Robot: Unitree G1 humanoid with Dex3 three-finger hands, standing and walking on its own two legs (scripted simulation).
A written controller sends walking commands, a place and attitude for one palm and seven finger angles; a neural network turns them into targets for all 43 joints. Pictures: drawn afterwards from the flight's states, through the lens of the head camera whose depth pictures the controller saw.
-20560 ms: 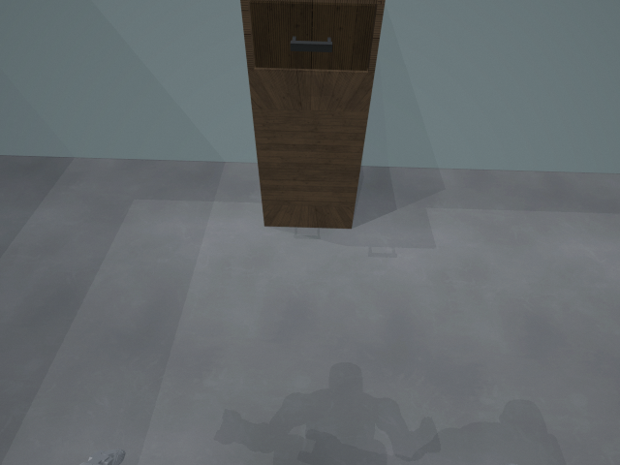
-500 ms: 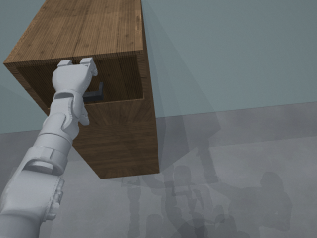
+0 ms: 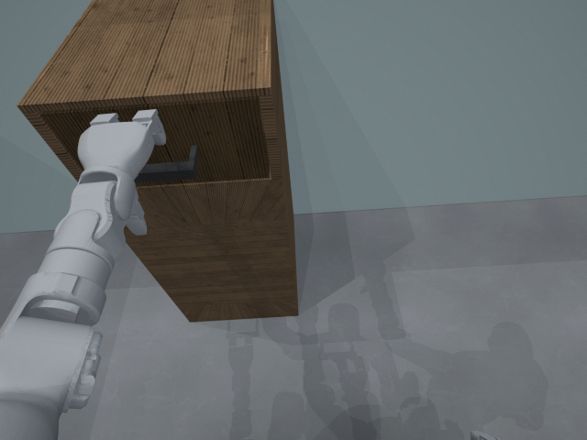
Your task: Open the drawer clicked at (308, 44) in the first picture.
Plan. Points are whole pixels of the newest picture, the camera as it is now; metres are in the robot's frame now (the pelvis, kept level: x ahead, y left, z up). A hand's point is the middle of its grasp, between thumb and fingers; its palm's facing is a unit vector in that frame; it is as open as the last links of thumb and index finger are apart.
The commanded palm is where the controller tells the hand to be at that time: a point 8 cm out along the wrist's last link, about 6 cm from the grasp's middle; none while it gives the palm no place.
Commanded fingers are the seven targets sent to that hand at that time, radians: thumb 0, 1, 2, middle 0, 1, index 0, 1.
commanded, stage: re-aim the fingers above the handle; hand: left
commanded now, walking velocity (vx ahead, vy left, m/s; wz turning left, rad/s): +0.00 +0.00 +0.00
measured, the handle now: (163, 162) +0.54 +0.25 +0.05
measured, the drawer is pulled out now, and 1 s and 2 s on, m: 0.00 0.00 0.00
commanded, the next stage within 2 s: lower the fingers behind the handle in 1.80 s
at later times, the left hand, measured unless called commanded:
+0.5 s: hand (129, 178) +0.45 +0.26 +0.10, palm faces -0.04 +0.04 -1.00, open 13.8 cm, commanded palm +0.44 +0.23 +0.16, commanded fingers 0.00 -0.50 0.30 -0.30 -1.20 -0.30 -1.20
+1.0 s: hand (126, 187) +0.45 +0.26 +0.09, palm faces -0.16 +0.02 -0.99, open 13.8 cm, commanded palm +0.44 +0.23 +0.16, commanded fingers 0.00 -0.50 0.30 -0.30 -1.20 -0.30 -1.20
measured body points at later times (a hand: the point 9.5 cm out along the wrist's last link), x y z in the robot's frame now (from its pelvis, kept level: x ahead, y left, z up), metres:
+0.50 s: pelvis -0.01 +0.01 +0.00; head +0.05 -0.02 +0.45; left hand +0.45 +0.25 +0.16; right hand +0.06 -0.25 -0.14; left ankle -0.04 +0.12 -0.73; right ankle -0.01 -0.11 -0.73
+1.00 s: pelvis +0.00 +0.01 +0.00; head +0.06 -0.02 +0.45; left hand +0.45 +0.26 +0.15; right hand +0.07 -0.25 -0.14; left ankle -0.04 +0.12 -0.73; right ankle -0.01 -0.11 -0.73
